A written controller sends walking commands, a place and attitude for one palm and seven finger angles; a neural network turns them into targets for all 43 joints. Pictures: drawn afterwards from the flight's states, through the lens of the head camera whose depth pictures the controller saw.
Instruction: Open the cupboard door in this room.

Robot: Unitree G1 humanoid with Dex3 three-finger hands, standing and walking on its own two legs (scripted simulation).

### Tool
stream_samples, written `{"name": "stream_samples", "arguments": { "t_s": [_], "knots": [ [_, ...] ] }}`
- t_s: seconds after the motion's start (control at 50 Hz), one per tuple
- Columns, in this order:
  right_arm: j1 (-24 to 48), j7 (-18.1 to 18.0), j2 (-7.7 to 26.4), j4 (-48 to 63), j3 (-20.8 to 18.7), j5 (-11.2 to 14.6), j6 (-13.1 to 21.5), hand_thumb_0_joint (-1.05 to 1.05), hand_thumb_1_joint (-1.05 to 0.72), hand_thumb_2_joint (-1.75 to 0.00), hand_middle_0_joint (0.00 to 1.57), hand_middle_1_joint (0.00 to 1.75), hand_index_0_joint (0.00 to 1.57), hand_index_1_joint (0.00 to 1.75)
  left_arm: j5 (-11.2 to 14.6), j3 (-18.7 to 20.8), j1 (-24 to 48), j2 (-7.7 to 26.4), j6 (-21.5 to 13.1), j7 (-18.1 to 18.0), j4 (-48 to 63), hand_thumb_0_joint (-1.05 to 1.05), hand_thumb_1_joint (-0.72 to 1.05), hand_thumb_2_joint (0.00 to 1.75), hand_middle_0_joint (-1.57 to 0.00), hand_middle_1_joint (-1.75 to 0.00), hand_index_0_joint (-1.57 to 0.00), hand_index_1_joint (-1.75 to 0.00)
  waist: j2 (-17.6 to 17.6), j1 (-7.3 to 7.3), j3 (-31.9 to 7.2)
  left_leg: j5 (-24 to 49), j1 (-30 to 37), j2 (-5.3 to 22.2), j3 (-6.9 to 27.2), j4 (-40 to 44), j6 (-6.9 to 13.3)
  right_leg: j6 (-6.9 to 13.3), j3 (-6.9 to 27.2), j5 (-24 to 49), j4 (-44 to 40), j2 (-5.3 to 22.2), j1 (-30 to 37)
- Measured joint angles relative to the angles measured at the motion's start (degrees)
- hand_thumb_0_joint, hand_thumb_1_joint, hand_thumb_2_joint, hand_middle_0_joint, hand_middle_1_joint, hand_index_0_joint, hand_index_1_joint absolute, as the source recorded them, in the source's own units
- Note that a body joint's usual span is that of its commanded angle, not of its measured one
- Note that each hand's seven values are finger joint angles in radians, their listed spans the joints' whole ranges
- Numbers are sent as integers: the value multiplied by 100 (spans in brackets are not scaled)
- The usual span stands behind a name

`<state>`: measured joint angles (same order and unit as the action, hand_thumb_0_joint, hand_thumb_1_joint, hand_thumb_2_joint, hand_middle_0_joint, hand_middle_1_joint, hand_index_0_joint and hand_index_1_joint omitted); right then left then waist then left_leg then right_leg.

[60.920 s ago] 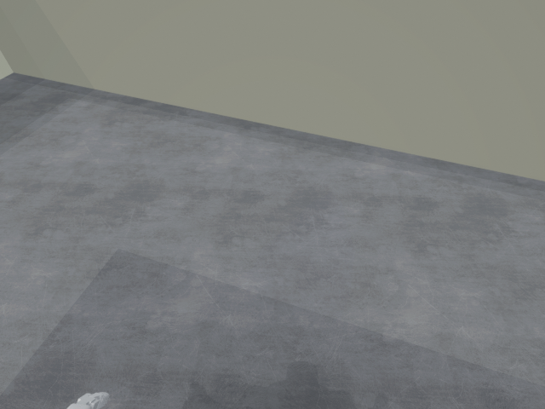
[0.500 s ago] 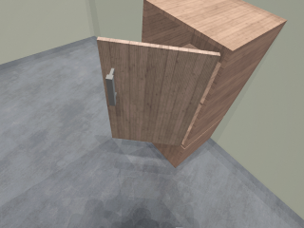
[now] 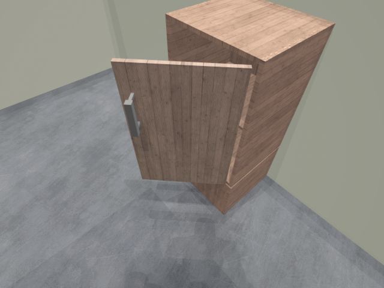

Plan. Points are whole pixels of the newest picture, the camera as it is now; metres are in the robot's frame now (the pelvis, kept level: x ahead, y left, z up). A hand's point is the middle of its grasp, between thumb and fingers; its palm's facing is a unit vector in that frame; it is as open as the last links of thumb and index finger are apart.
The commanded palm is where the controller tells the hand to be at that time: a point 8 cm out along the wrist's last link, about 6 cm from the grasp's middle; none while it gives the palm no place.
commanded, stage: come to a stop and stand still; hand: left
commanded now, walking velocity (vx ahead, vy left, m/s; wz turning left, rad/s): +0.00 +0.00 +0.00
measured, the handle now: (133, 115) +0.61 +0.21 -0.02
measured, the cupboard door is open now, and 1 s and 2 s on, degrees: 44 44 44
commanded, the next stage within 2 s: look again from close up in 0.86 s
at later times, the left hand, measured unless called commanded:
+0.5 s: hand out of the picture +0.00 +0.13 -0.18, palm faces +0.06 -0.99 -0.16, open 7.4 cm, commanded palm none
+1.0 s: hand out of the picture +0.04 +0.14 -0.18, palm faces +0.04 -0.98 -0.20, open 7.4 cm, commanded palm none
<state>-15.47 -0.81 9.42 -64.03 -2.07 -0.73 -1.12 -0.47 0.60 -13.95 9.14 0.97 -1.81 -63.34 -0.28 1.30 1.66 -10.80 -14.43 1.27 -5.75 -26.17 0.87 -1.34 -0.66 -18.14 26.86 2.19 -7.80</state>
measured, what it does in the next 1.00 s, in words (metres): stands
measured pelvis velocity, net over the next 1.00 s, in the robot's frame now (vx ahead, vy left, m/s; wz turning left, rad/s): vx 0.04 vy -0.03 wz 0.01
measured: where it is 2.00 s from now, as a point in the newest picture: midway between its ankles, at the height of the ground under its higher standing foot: outside the picture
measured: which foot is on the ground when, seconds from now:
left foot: down 0.00-1.00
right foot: down 0.00-1.00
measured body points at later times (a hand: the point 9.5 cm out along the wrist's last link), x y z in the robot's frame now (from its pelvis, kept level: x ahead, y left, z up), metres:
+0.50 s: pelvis +0.02 -0.03 +0.00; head +0.03 -0.02 +0.45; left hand +0.00 +0.18 -0.16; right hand +0.00 -0.24 -0.16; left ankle +0.04 +0.11 -0.74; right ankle -0.04 -0.13 -0.74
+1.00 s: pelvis +0.04 -0.03 +0.00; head +0.06 -0.03 +0.45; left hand +0.04 +0.19 -0.16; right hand +0.06 -0.26 -0.16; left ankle +0.04 +0.11 -0.74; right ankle -0.04 -0.13 -0.74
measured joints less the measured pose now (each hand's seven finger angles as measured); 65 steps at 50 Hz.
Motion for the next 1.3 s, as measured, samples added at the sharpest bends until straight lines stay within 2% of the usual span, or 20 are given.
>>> {"name": "stream_samples", "arguments": {
  "t_s": [0.2,0.42,0.62,0.86,0.96,1.0,1.04,1.1,1.18,1.3],
  "knots": [
    [-434,-29,-176,-356,67,-14,-11,1,-91,-90,20,30,20,30,53,-11,-74,-58,-58,-15,-112,1,93,90,-20,-30,-20,-30,5,23,79,80,71,130,121,123,-157,169,-109,43,-135,-152,104],
    [-240,-78,-302,-323,91,3,69,1,-91,-90,20,30,20,30,55,-13,-201,-196,-107,-31,-198,1,92,90,-20,-30,-20,-30,-50,-53,125,11,108,182,203,122,-237,242,-183,-5,-228,-217,209],
    [170,-129,-142,-184,64,6,100,1,-93,-90,20,30,20,30,28,-25,-243,-223,-133,-32,-217,1,91,90,-20,-30,-20,-30,-96,-149,84,-105,210,192,213,104,-269,256,-192,-78,-298,-229,355],
    [331,-135,-72,-118,100,6,128,1,-92,-90,20,30,20,30,26,-23,-148,-80,-159,-37,-187,1,91,90,-20,-30,-20,-30,-111,-159,67,-178,321,184,217,159,-289,256,-201,-105,-443,-226,511],
    [299,-127,-71,-142,112,3,120,0,-92,-90,20,30,20,30,28,-24,-109,-33,-162,-39,-163,0,91,90,-20,-30,-20,-30,-103,-152,68,-202,359,175,204,179,-287,249,-191,-114,-484,-216,555],
    [303,-83,1,-10,116,22,100,1,-92,-90,20,30,20,30,-34,-52,-139,-82,-268,-141,-92,0,91,90,-20,-30,-20,-30,13,-164,74,-265,83,264,177,-224,-242,218,-154,-83,-455,-279,446],
    [308,-59,54,224,104,9,154,1,-92,-90,20,30,20,30,-50,-78,-235,-115,-351,-186,47,0,91,90,-20,-30,-20,-30,75,-109,129,-320,-29,280,153,-444,-135,195,-75,-77,-194,-286,268],
    [186,-64,76,468,79,22,237,1,-92,-90,20,30,20,30,-33,-97,-330,-93,-322,-182,210,0,91,90,-20,-30,-20,-30,97,-8,90,-371,-15,236,157,-517,-85,170,-88,-103,312,-234,71],
    [93,-64,49,544,95,14,178,0,-91,-90,20,30,20,30,-37,-79,-306,22,-232,-157,403,0,91,90,-20,-30,-20,-30,-12,-85,-16,-642,-105,136,88,-703,-123,107,-29,-507,388,-111,45],
    [102,-34,11,501,127,11,131,1,-92,-90,20,30,20,30,-30,-93,-232,112,-134,-112,496,0,91,90,-20,-30,-20,-30,-26,-105,-37,-513,-129,89,65,-731,-11,16,-9,-365,462,-61,-7]
  ]
}}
